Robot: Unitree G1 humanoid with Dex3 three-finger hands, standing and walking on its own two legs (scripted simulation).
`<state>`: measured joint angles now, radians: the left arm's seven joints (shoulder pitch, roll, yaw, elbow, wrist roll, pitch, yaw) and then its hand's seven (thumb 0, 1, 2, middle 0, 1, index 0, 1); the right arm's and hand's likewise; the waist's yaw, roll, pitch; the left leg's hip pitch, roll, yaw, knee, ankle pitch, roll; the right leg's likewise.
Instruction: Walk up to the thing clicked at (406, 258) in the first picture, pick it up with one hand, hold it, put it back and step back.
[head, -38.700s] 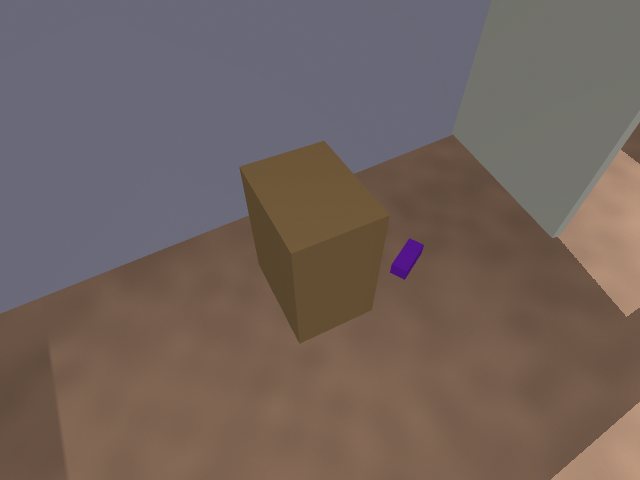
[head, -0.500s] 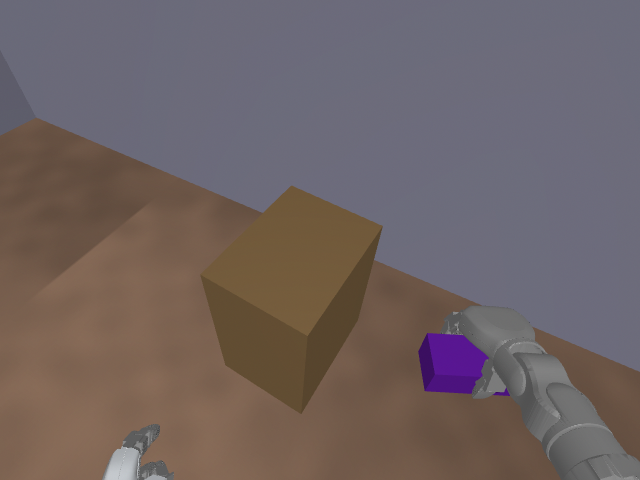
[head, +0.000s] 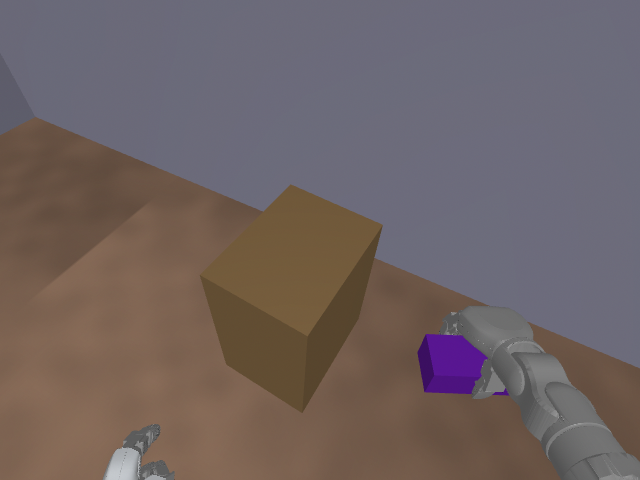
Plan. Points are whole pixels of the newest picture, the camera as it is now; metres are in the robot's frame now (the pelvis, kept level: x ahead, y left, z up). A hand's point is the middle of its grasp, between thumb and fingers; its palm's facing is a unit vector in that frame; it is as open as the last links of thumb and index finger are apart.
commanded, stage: crouch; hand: right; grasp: from above
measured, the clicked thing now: (478, 365) +0.29 -0.23 -0.07
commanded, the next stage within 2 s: none
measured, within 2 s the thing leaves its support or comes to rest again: neither
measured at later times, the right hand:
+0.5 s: hand (465, 382) +0.29 -0.23 -0.12, palm faces -0.47 -0.01 -0.88, open 9.2 cm
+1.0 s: hand (424, 399) +0.35 -0.23 -0.37, palm faces -0.46 -0.02 -0.89, open 9.2 cm
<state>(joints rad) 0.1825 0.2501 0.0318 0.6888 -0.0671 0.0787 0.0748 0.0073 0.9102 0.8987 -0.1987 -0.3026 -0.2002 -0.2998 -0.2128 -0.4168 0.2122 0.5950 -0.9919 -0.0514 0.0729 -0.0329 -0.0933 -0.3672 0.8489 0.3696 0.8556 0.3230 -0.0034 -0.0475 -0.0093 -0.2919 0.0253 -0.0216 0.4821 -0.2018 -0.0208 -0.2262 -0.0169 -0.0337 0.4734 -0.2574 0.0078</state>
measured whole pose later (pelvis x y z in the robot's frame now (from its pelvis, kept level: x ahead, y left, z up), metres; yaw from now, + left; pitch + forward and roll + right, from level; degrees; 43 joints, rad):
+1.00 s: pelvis -0.07 -0.01 -0.24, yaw -1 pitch +33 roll +2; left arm 0.24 0.23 0.06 0.75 0.05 -0.02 0.01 0.00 0.91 0.90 -0.20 -0.30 -0.20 -0.30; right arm -0.72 -0.46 0.06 1.24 -1.18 -0.10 -0.34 -0.04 -0.11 -0.36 0.83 0.38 0.84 0.33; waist 0.17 -0.05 -0.20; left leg -1.69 0.04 -0.01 1.66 -0.55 -0.04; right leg -1.67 0.00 0.02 1.73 -0.64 -0.01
